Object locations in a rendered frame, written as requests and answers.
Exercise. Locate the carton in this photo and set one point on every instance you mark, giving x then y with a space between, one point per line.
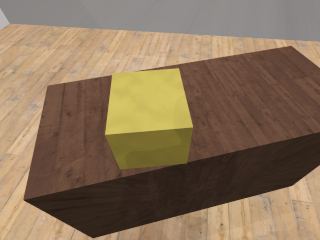
148 119

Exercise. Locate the pedestal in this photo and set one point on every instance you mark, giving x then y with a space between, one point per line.
256 129

